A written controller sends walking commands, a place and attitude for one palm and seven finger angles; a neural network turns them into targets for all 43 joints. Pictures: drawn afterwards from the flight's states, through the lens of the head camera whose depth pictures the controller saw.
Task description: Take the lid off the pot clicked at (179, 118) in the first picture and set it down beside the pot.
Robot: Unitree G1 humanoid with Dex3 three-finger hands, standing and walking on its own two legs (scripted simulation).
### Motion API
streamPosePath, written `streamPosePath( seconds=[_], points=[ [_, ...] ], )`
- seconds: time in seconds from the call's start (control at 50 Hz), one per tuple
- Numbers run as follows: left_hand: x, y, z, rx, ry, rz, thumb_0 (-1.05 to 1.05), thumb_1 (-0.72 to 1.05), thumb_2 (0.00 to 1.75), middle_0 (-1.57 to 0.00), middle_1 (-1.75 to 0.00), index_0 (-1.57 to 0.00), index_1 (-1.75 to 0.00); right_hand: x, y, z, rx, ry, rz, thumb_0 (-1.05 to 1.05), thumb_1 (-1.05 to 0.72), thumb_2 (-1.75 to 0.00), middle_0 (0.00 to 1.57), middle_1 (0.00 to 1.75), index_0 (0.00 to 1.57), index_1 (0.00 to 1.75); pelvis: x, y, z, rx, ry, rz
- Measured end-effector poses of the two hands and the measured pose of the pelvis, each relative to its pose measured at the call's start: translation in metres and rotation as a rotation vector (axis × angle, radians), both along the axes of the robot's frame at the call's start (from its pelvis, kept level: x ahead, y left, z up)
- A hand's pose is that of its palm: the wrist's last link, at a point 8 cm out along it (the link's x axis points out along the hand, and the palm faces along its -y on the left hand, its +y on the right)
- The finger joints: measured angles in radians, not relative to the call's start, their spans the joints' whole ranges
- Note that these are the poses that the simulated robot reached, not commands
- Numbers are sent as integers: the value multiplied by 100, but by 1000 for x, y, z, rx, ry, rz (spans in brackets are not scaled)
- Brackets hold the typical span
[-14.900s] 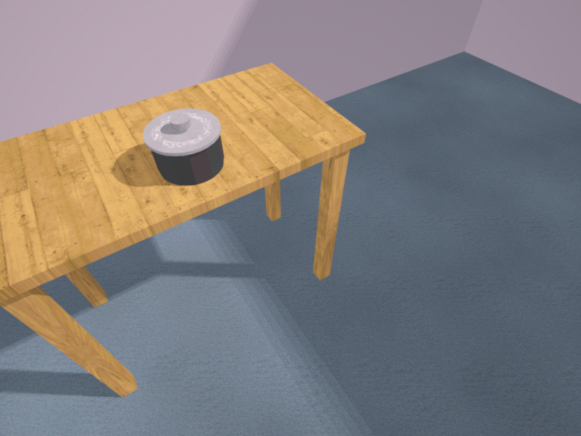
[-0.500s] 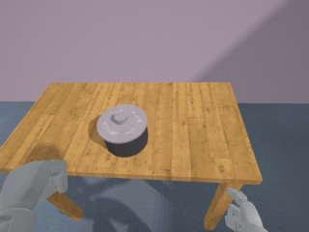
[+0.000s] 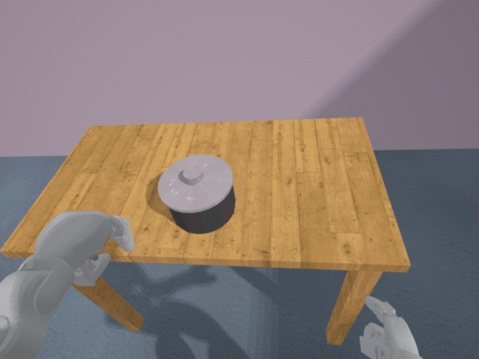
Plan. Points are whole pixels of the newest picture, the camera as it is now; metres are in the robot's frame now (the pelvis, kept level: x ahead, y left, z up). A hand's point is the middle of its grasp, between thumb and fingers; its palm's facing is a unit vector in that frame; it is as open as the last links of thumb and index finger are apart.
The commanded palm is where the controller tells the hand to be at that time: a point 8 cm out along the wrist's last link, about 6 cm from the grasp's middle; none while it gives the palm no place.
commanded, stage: reach forward and open the fingers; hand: left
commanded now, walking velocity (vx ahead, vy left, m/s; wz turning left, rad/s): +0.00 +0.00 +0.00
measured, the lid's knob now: (193, 174) +0.45 +0.17 +0.04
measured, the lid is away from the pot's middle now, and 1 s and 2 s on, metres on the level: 0.00 0.00 0.00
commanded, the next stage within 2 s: move the open hand above the knob in 0.44 s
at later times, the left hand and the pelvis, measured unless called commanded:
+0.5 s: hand (106, 220) +0.28 +0.26 +0.11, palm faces -0.17 -0.04 -0.98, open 9.9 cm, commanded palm +0.28 +0.25 +0.18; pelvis +0.00 +0.01 +0.00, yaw +0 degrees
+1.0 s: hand (134, 197) +0.33 +0.23 +0.11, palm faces -0.21 -0.06 -0.98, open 9.9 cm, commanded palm +0.32 +0.22 +0.18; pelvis +0.01 +0.01 +0.00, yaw +0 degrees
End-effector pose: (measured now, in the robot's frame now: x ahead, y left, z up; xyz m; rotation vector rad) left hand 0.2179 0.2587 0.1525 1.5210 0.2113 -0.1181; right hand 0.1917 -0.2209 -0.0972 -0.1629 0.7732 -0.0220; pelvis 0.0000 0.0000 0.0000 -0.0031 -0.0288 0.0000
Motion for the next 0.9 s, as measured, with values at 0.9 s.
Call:
streamPosePath(
  seconds=[0.9],
  points=[
    [101,-20,18,-10,15,-18,0,-25,137,-85,-8,-85,-8,12,12,2,43,9,9,1,-90,-90,19,30,20,30,11,9,-1,7,28,4]
  ],
)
